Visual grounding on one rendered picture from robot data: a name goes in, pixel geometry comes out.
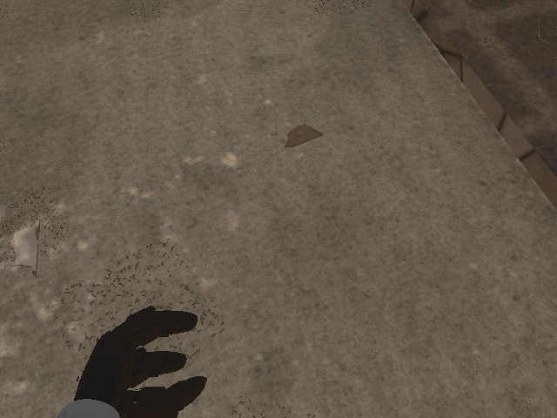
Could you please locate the robot left forearm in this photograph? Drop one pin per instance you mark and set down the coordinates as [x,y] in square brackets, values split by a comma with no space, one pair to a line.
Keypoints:
[88,408]

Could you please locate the robot left hand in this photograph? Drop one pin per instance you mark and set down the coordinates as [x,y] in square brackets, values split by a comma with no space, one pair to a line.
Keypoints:
[116,364]

